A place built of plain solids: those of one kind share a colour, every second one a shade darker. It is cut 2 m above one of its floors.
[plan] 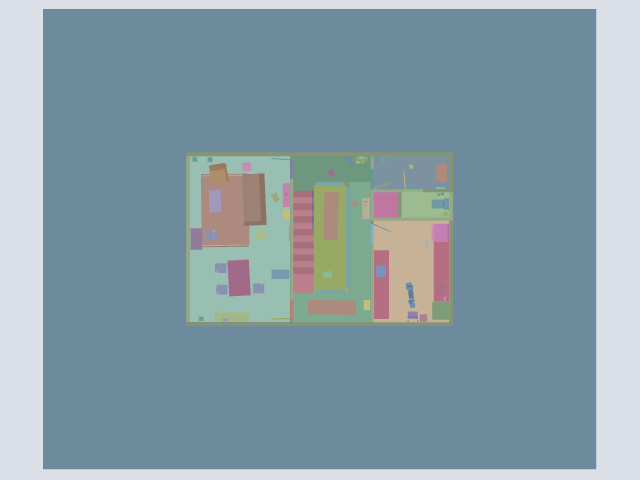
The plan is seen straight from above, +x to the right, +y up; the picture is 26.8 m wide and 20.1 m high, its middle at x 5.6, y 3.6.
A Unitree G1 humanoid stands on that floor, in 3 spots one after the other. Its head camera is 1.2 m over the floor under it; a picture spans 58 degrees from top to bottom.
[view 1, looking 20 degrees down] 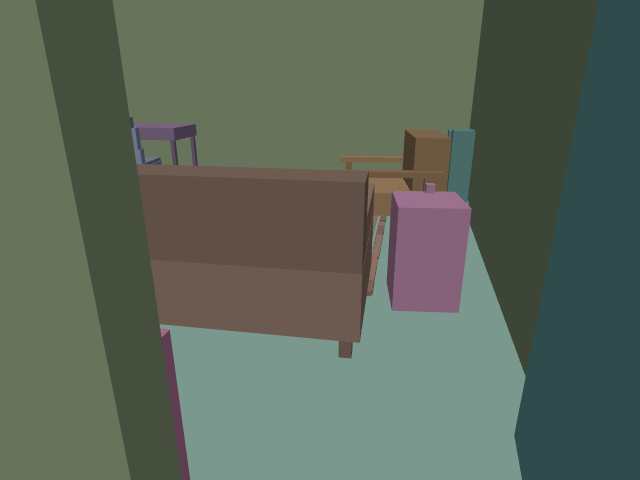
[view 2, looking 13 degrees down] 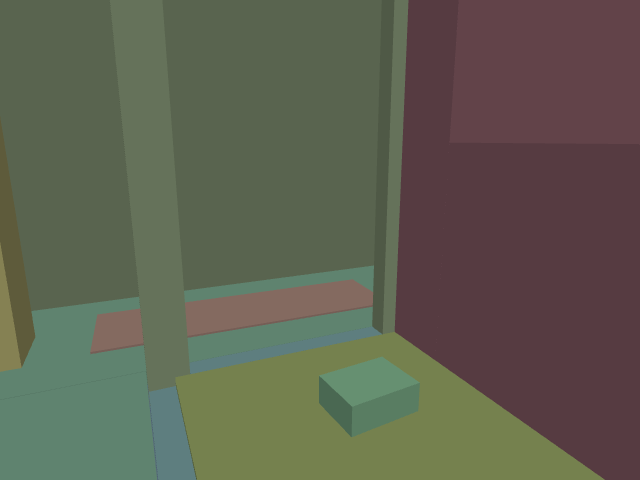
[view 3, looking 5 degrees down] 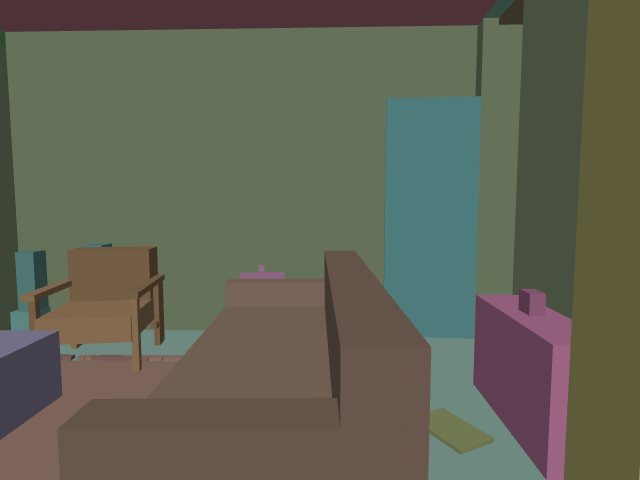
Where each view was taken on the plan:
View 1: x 4.91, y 6.56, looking -168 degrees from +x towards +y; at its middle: sofa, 1.77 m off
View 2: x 6.83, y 3.67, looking -114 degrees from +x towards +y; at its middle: wall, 3.95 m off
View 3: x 3.12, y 3.17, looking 92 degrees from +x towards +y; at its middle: wall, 3.95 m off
